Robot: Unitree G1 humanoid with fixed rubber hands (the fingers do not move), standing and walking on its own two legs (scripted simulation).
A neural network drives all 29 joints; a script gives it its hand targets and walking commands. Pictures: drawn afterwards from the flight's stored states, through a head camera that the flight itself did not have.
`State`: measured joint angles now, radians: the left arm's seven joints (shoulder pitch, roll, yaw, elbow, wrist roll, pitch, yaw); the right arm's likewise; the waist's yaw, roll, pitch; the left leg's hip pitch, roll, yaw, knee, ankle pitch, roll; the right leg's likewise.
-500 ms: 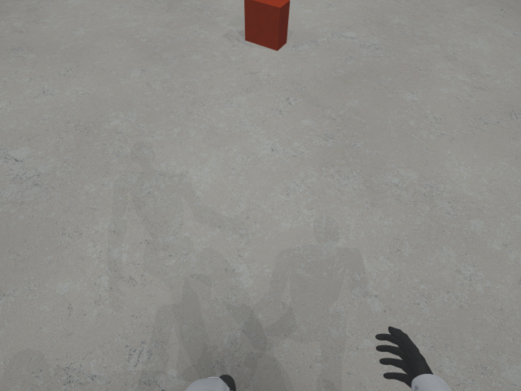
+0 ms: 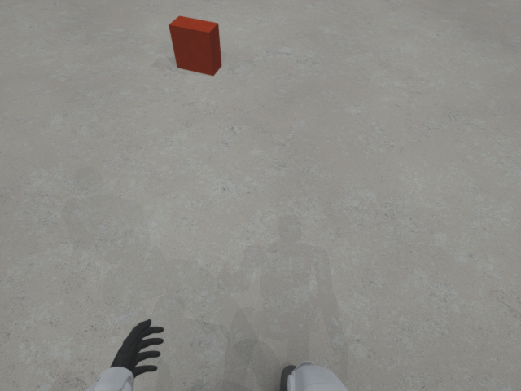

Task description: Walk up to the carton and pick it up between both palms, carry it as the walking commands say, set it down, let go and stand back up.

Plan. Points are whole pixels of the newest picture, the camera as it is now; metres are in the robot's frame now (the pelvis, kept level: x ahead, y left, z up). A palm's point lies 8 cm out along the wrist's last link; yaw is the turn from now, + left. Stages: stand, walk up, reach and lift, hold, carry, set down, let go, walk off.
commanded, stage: walk up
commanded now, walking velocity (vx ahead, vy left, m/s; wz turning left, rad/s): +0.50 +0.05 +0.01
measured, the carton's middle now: (196, 46) +2.25 +0.20 -0.62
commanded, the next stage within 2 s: none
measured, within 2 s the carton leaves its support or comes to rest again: neither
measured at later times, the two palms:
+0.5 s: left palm out of the picture +0.09 +0.24 -0.10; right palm (340, 252) +0.37 -0.20 -0.12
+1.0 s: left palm (116, 187) +0.59 +0.29 -0.11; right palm (331, 265) +0.34 -0.17 -0.10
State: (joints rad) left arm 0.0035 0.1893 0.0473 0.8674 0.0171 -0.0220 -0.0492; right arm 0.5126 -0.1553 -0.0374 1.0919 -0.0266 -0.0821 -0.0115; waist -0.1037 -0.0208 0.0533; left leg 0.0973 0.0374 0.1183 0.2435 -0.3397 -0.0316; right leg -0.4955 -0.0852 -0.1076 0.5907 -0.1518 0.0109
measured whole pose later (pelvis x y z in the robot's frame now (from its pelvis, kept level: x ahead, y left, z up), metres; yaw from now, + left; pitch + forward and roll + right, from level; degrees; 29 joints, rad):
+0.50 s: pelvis +0.21 +0.01 +0.01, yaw +1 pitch +0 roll +1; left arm 0.53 0.17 0.07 1.04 0.02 -0.08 0.02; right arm 0.06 -0.21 -0.05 0.92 -0.03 0.00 0.07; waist 0.11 0.03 0.06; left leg -0.55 0.11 0.08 0.61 -0.04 -0.04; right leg 0.00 -0.09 -0.14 0.27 -0.26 0.03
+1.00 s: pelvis +0.44 +0.06 +0.01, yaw +0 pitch +0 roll -1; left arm 0.08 0.21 0.07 0.92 0.02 0.00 -0.06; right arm 0.50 -0.17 -0.05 1.09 -0.02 -0.09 0.00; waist -0.08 -0.04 0.05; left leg 0.01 0.06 0.13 0.25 -0.25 -0.02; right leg -0.58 -0.12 -0.07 0.73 -0.06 0.04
